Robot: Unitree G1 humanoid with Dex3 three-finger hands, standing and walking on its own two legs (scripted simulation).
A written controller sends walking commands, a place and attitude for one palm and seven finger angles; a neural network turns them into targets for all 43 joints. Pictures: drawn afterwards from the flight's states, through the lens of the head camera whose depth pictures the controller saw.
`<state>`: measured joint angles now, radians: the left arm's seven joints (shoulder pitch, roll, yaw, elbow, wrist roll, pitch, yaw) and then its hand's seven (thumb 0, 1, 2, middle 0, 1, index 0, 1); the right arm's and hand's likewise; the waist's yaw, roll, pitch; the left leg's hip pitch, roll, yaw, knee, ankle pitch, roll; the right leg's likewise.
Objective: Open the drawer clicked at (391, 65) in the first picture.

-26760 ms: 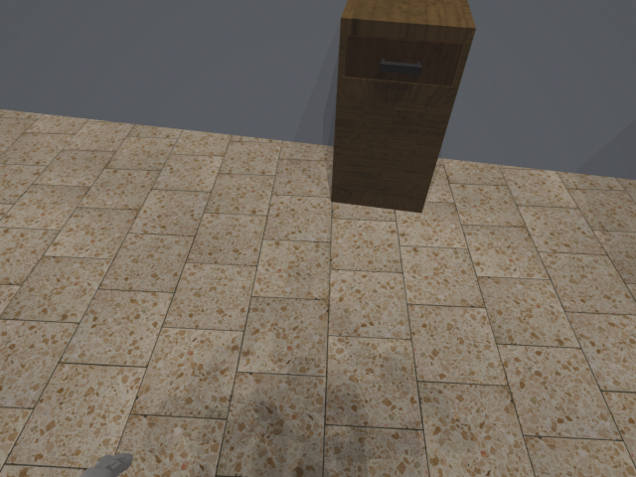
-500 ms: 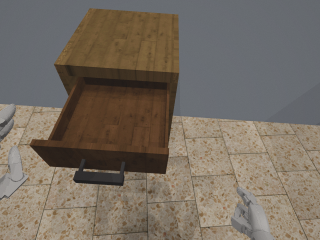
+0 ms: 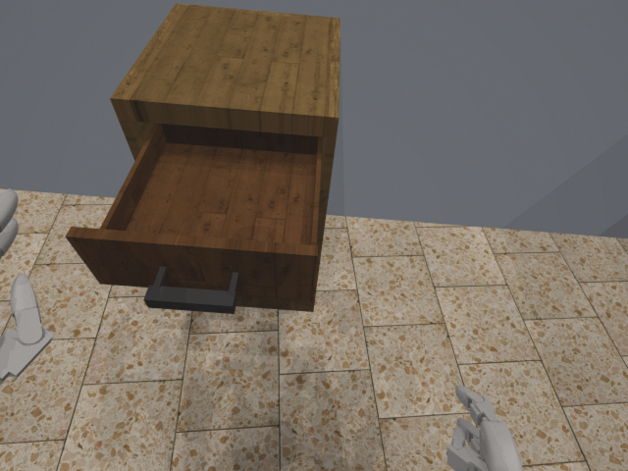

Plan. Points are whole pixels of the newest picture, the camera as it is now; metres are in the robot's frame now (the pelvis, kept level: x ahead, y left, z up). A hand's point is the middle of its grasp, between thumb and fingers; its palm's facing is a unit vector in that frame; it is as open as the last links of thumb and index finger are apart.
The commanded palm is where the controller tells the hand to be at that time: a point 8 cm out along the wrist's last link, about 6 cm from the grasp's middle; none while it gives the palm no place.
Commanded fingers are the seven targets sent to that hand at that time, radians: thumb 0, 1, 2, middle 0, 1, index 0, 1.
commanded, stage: step back with the hand held close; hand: left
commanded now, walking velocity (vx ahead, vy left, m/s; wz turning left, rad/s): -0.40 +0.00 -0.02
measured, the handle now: (195, 287) +0.39 +0.21 -0.08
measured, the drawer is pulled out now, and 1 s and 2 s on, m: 0.29 0.29 0.29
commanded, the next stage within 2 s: stop stepping back and stand still in 0.16 s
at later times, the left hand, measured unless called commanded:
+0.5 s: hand out of the picture +0.06 +0.19 +0.15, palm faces +0.34 -0.83 -0.45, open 7.4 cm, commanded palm -0.01 +0.24 +0.18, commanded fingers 0.00 0.90 0.90 -0.20 -0.30 -0.20 -0.30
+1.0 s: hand out of the picture +0.00 +0.18 +0.17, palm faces +0.37 -0.80 -0.48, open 7.5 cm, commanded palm -0.06 +0.23 +0.18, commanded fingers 0.00 0.90 0.90 -0.20 -0.30 -0.20 -0.30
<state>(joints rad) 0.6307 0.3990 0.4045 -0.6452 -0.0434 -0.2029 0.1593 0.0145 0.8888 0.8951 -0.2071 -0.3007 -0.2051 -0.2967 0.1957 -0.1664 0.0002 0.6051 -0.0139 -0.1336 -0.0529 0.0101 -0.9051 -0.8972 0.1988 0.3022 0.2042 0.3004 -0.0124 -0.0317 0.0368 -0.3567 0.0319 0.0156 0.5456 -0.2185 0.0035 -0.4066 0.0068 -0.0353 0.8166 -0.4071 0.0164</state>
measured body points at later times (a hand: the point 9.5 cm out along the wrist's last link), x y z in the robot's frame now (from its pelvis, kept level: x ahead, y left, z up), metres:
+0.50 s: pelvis -0.13 -0.05 +0.00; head -0.10 -0.03 +0.45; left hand +0.03 +0.23 +0.18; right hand +0.04 -0.30 -0.07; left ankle -0.17 +0.08 -0.73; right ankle -0.07 -0.13 -0.73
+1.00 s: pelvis -0.18 -0.06 +0.00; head -0.19 -0.05 +0.45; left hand -0.03 +0.22 +0.19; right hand -0.04 -0.29 -0.09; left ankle -0.17 +0.06 -0.73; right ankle -0.16 -0.14 -0.71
